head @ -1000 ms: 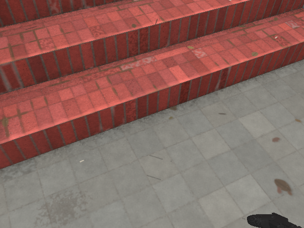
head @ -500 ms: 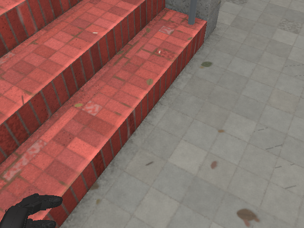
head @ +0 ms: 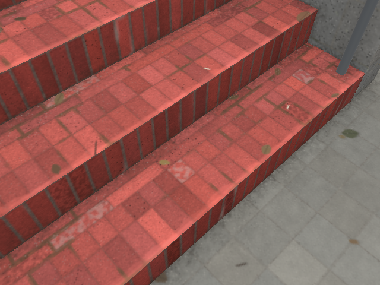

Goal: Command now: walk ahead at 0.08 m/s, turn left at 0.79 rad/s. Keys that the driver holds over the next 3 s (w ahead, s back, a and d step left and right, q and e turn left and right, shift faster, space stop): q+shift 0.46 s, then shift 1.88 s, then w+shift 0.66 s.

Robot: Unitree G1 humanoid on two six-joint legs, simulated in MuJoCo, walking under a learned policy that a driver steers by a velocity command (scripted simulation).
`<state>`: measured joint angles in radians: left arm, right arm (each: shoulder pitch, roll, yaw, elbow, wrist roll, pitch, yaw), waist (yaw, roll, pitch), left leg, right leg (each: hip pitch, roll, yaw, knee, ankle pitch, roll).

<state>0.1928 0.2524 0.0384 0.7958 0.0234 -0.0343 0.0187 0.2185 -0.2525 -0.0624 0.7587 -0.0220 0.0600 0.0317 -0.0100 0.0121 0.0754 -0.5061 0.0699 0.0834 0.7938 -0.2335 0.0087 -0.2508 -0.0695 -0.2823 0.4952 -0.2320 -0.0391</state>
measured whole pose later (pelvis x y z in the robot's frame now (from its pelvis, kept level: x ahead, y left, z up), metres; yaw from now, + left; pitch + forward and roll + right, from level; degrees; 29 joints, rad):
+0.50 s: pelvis +0.04 +0.02 +0.00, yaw +28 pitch +2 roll -1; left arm 0.11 0.29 0.03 0.71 0.01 0.02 0.03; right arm 0.22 -0.32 -0.11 0.70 -0.02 0.07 0.00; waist -0.04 0.02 0.07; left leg -0.35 -0.19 -0.27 0.48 -0.12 0.06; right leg -0.41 0.07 0.12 0.73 -0.37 0.02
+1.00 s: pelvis +0.04 -0.01 +0.01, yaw +36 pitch -1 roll +0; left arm 0.22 0.26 0.03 0.85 0.01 0.01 0.01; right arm 0.18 -0.26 -0.02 0.86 -0.02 0.04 -0.02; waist 0.03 -0.01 0.06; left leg -0.10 -0.06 -0.08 0.39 -0.26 0.03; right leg -0.22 0.01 0.02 0.44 -0.19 -0.01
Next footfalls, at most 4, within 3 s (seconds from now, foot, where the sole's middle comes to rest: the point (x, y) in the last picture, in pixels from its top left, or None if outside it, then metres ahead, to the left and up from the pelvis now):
0.06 left None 0.11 0.11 -0.77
0.56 right None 0.16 -0.05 -0.77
0.94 left None -0.02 0.08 -0.77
2.62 right None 0.24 -0.01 -0.77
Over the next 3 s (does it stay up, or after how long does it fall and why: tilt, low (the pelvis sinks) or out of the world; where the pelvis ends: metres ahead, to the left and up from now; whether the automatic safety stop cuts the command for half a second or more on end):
stays up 0.29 0.13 0.00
